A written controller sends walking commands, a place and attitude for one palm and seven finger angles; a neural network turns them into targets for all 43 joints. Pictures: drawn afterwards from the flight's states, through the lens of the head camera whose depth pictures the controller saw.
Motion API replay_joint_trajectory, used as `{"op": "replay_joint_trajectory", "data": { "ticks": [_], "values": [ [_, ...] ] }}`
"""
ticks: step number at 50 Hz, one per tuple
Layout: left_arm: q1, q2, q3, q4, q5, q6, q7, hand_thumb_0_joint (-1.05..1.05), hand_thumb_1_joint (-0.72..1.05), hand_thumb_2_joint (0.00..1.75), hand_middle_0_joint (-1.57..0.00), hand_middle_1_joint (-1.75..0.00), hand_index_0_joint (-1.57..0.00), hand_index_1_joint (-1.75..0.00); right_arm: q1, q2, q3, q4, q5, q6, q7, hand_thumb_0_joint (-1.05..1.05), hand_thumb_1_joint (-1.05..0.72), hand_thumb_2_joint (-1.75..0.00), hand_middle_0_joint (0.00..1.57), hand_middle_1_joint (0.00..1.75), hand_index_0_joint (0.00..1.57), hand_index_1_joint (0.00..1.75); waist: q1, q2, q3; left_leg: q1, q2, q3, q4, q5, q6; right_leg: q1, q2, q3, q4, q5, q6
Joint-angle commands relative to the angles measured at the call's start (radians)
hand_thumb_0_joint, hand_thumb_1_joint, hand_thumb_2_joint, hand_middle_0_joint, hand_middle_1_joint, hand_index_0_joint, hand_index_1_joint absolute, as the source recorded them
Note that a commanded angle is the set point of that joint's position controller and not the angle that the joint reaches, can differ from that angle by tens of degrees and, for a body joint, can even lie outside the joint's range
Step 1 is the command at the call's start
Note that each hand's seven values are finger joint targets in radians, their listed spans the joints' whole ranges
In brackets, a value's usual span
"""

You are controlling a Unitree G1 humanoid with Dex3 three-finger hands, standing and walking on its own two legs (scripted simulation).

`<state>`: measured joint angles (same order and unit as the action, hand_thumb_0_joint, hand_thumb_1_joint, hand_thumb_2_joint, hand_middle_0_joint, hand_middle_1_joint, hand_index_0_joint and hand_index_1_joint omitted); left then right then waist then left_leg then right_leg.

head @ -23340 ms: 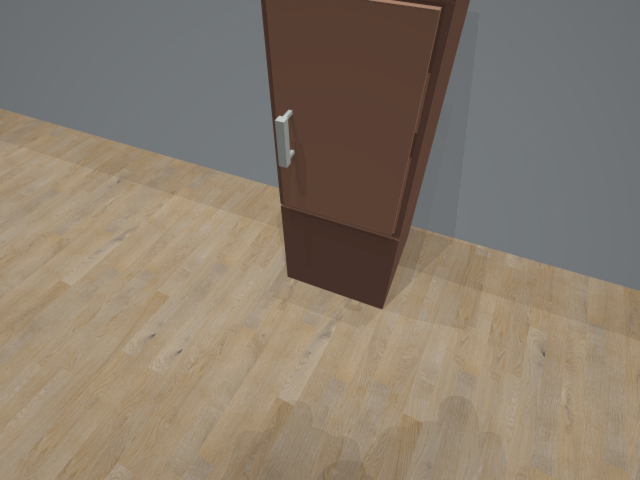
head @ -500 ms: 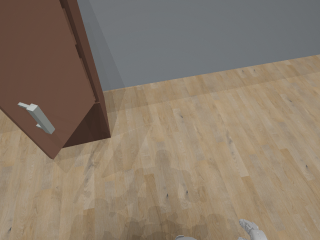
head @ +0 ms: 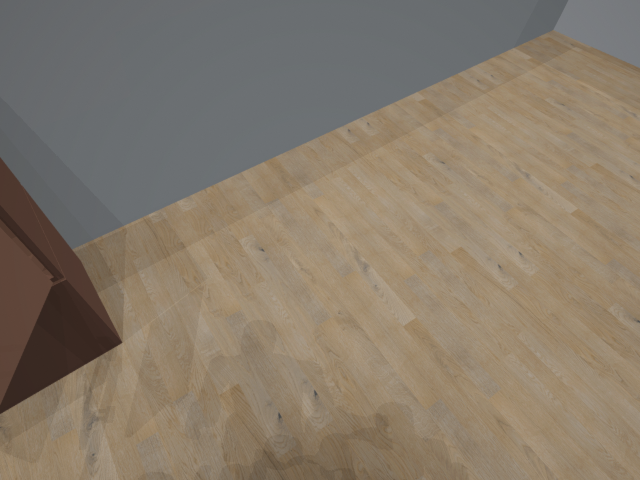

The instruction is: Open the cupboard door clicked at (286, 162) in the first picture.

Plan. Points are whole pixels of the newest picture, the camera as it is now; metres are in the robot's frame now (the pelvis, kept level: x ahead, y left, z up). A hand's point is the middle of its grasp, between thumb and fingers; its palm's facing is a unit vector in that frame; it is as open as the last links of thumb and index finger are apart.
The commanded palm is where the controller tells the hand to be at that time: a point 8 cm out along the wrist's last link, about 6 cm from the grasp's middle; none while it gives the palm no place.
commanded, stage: walk to a spot facing it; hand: left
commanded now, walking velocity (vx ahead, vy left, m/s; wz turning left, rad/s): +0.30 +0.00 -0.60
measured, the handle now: out of the picture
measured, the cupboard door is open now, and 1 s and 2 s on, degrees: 54 54 54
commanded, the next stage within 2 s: turn to face it in 1.20 s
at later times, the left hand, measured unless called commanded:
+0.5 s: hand (283, 365) +0.30 +0.07 -0.15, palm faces -0.32 -0.93 -0.21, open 7.4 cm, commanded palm none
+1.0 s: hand (314, 269) +0.49 +0.02 -0.15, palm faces -0.41 -0.90 -0.18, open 7.4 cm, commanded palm none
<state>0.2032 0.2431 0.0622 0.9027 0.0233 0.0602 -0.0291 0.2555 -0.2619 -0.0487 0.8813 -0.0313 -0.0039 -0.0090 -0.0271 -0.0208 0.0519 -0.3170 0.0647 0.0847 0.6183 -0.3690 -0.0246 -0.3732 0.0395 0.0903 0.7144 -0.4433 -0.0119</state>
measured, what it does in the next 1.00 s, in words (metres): walks ahead, turning right: right foot, then left foot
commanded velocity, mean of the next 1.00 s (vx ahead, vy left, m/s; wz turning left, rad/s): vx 0.35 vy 0.00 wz -0.39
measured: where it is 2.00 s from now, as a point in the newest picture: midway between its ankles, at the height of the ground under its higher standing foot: (424, 347)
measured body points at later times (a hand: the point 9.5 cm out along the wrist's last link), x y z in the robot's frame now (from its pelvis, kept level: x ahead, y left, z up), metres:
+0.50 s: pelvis +0.15 -0.09 +0.01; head +0.20 -0.10 +0.45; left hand +0.32 +0.11 -0.13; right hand +0.07 -0.32 -0.14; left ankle +0.15 +0.07 -0.64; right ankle +0.14 -0.16 -0.72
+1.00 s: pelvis +0.37 -0.14 +0.02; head +0.41 -0.14 +0.47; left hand +0.52 +0.07 -0.13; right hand +0.29 -0.37 -0.12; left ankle +0.40 -0.02 -0.72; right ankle +0.33 -0.27 -0.66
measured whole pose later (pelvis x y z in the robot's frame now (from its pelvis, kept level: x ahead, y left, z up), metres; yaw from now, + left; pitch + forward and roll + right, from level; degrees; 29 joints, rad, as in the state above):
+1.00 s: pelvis +0.37 -0.14 +0.02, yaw -27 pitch +2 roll +0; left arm 0.24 0.21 0.08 1.00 0.03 -0.01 -0.04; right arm 0.27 -0.18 -0.04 1.00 -0.04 -0.07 -0.01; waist 0.02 -0.02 0.04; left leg -0.17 0.08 0.17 0.39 -0.24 -0.01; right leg -0.55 -0.08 -0.04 0.99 -0.25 -0.01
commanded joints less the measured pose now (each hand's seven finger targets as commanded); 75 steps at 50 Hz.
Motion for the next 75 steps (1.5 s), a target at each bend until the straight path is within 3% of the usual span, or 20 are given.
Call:
{"op": "replay_joint_trajectory", "data": {
  "ticks": [1,6,12,15,16,17,18,23,33,36,38,39,42,46,53,56,57,58,64,75],
  "values": [
    [-0.208,0.115,0.043,-0.179,0.004,-0.056,-0.026,0.00,0.90,0.90,-0.20,-0.30,-0.20,-0.30,0.194,-0.232,-0.048,-0.019,-0.016,-0.046,-0.025,0.00,-0.90,-0.90,0.20,0.30,0.20,0.30,-0.053,0.097,0.055,0.185,0.463,-0.610,-0.537,-0.389,0.223,-0.436,-0.089,-0.011,0.443,-0.031,0.004],
    [-0.153,0.019,0.016,-0.115,0.007,-0.050,-0.052,0.00,0.90,0.90,-0.20,-0.30,-0.20,-0.30,0.172,-0.117,-0.013,0.020,-0.008,-0.071,-0.025,0.00,-0.90,-0.90,0.20,0.30,0.20,0.30,-0.005,0.192,-0.015,0.269,0.233,-0.042,-0.380,0.274,0.097,-0.336,-0.105,-0.137,0.327,0.182,0.033],
    [-0.239,0.012,0.005,-0.121,0.002,-0.054,-0.051,0.00,0.90,0.90,-0.20,-0.30,-0.20,-0.30,0.246,-0.123,-0.020,0.065,-0.013,-0.060,-0.016,0.00,-0.90,-0.90,0.20,0.30,0.20,0.30,-0.042,0.204,-0.009,0.281,0.283,0.090,-0.323,0.417,0.094,-0.146,-0.073,-0.237,0.005,0.150,0.000],
    [-0.073,0.057,0.024,-0.066,0.006,-0.065,-0.043,0.00,0.90,0.90,-0.20,-0.30,-0.20,-0.30,0.202,-0.136,-0.021,0.060,-0.005,-0.054,-0.013,0.00,-0.90,-0.90,0.20,0.30,0.20,0.30,0.057,0.159,-0.070,0.192,0.261,0.156,-0.065,0.596,0.061,0.170,-0.009,-0.277,-0.128,0.154,-0.051],
    [0.116,0.122,0.044,-0.008,0.009,-0.077,-0.033,0.00,0.90,0.90,-0.20,-0.30,-0.20,-0.30,0.155,-0.123,-0.017,0.041,0.010,-0.057,-0.005,0.00,-0.90,-0.90,0.20,0.30,0.20,0.30,0.149,0.052,-0.155,0.007,0.216,0.203,0.166,0.556,0.024,0.479,-0.055,-0.186,-0.182,0.159,-0.095],
    [0.283,0.273,0.085,0.029,0.011,-0.088,-0.012,0.00,0.90,0.90,-0.20,-0.30,-0.20,-0.30,0.117,-0.039,0.003,-0.016,0.032,-0.061,0.003,0.00,-0.90,-0.90,0.20,0.30,0.20,0.30,0.212,-0.283,-0.266,-0.340,0.047,0.216,0.527,-0.140,-0.034,0.723,-0.388,0.340,-0.322,0.113,-0.212],
    [0.296,0.294,0.090,0.040,-0.015,-0.082,0.010,0.00,0.90,0.90,-0.20,-0.30,-0.20,-0.30,0.019,-0.064,-0.007,-0.052,0.029,-0.054,-0.003,0.00,-0.90,-0.90,0.20,0.30,0.20,0.30,0.209,-0.243,-0.218,-0.446,0.031,0.023,0.702,-0.271,-0.021,0.632,-0.468,0.525,-0.441,0.191,-0.259],
    [0.006,0.118,0.038,-0.023,-0.004,-0.105,0.031,0.00,0.90,0.90,-0.20,-0.30,-0.20,-0.30,0.053,-0.023,-0.021,0.026,0.003,-0.025,0.003,0.00,-0.90,-0.90,0.20,0.30,0.20,0.30,0.017,-0.103,-0.042,-0.257,0.113,-0.066,0.524,0.019,-0.039,0.176,-0.294,0.138,-0.486,0.297,-0.193],
    [0.134,0.109,0.037,0.077,-0.003,-0.133,0.023,0.00,0.90,0.90,-0.20,-0.30,-0.20,-0.30,-0.141,0.016,-0.016,-0.030,0.010,-0.052,0.027,0.00,-0.90,-0.90,0.20,0.30,0.20,0.30,0.052,-0.074,-0.031,-0.155,0.016,-0.016,0.031,0.151,-0.019,0.294,-0.250,0.118,-0.429,0.473,-0.180],
    [0.105,0.093,0.034,0.077,-0.011,-0.130,0.024,0.00,0.90,0.90,-0.20,-0.30,-0.20,-0.30,0.022,-0.043,-0.027,0.035,0.003,-0.068,0.010,0.00,-0.90,-0.90,0.20,0.30,0.20,0.30,-0.041,-0.006,-0.068,0.206,-0.006,-0.005,-0.137,0.216,0.016,0.137,-0.176,0.037,-0.221,0.544,-0.123],
    [0.153,0.017,0.012,0.052,-0.021,-0.130,0.011,0.00,0.90,0.90,-0.20,-0.30,-0.20,-0.30,0.279,-0.225,-0.068,0.090,-0.019,-0.068,-0.007,0.00,-0.90,-0.90,0.20,0.30,0.20,0.30,-0.112,0.372,-0.245,0.566,0.422,-0.552,-0.306,0.045,0.195,-0.224,0.020,-0.138,0.373,-0.101,-0.032],
    [0.096,0.044,0.017,0.032,-0.010,-0.130,0.013,0.00,0.90,0.90,-0.20,-0.30,-0.20,-0.30,0.264,-0.204,-0.058,0.080,-0.014,-0.054,-0.010,0.00,-0.90,-0.90,0.20,0.30,0.20,0.30,-0.113,0.261,-0.180,0.472,0.469,-0.628,-0.377,-0.058,0.243,-0.287,-0.025,-0.053,0.526,-0.124,-0.039],
    [0.034,0.030,0.028,0.039,0.011,-0.114,0.000,0.00,0.90,0.90,-0.20,-0.30,-0.20,-0.30,0.075,-0.074,-0.024,0.043,-0.009,-0.063,-0.008,0.00,-0.90,-0.90,0.20,0.30,0.20,0.30,-0.018,0.171,0.045,0.107,0.346,-0.404,-0.454,-0.126,0.168,-0.308,-0.125,-0.042,0.579,0.082,-0.027],
    [0.069,-0.017,0.016,0.045,0.007,-0.088,-0.016,0.00,0.90,0.90,-0.20,-0.30,-0.20,-0.30,0.091,-0.053,-0.016,0.080,-0.001,-0.088,-0.014,0.00,-0.90,-0.90,0.20,0.30,0.20,0.30,0.026,0.164,-0.055,0.176,0.246,-0.081,-0.413,0.263,0.130,-0.231,-0.138,-0.095,0.363,0.190,0.002],
    [-0.064,-0.010,0.011,0.005,0.008,-0.084,-0.027,0.00,0.90,0.90,-0.20,-0.30,-0.20,-0.30,0.132,-0.086,-0.029,0.117,-0.008,-0.066,-0.001,0.00,-0.90,-0.90,0.20,0.30,0.20,0.30,0.005,0.141,-0.007,0.152,0.254,0.030,-0.376,0.215,0.124,-0.041,-0.101,-0.214,-0.042,0.230,-0.005],
    [0.102,0.051,0.032,0.062,0.011,-0.088,-0.021,0.00,0.90,0.90,-0.20,-0.30,-0.20,-0.30,0.097,-0.091,-0.023,0.117,-0.002,-0.055,-0.001,0.00,-0.90,-0.90,0.20,0.30,0.20,0.30,0.105,0.079,-0.055,0.065,0.189,0.106,-0.110,0.307,0.072,0.258,-0.055,-0.223,-0.152,0.234,-0.042],
    [0.253,0.134,0.051,0.104,0.016,-0.101,-0.011,0.00,0.90,0.90,-0.20,-0.30,-0.20,-0.30,0.080,-0.060,-0.013,0.102,0.011,-0.057,0.007,0.00,-0.90,-0.90,0.20,0.30,0.20,0.30,0.175,-0.088,-0.135,-0.102,0.109,0.179,0.179,0.239,0.030,0.483,-0.187,-0.026,-0.238,0.113,-0.107],
    [0.359,0.253,0.077,0.125,0.010,-0.106,0.008,0.00,0.90,0.90,-0.20,-0.30,-0.20,-0.30,0.070,0.003,-0.002,0.056,0.024,-0.058,0.016,0.00,-0.90,-0.90,0.20,0.30,0.20,0.30,0.202,-0.364,-0.188,-0.344,-0.029,0.153,0.506,-0.251,-0.008,0.595,-0.458,0.438,-0.437,0.052,-0.227],
    [0.079,0.075,0.023,0.069,-0.006,-0.124,0.039,0.00,0.90,0.90,-0.20,-0.30,-0.20,-0.30,0.072,0.022,-0.005,0.118,0.006,-0.033,0.007,0.00,-0.90,-0.90,0.20,0.30,0.20,0.30,0.023,-0.099,-0.093,-0.209,0.094,-0.040,0.423,-0.012,-0.024,0.243,-0.319,0.043,-0.446,0.559,-0.192],
    [0.062,0.058,0.009,0.112,-0.013,-0.113,0.052,0.00,0.90,0.90,-0.20,-0.30,-0.20,-0.30,0.093,0.005,-0.003,0.132,0.011,-0.026,0.013,0.00,-0.90,-0.90,0.20,0.30,0.20,0.30,-0.032,-0.008,-0.056,0.077,0.011,-0.023,-0.069,0.415,0.017,0.226,-0.262,-0.212,-0.218,0.664,-0.056]
  ]
}}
